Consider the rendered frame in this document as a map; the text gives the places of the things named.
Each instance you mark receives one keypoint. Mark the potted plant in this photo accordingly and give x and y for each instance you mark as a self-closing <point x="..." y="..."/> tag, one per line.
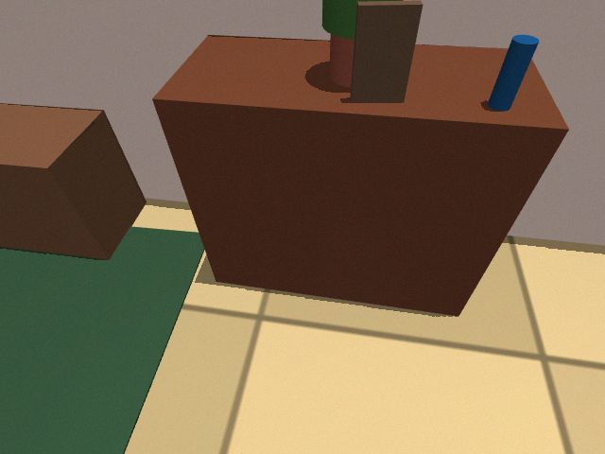
<point x="339" y="19"/>

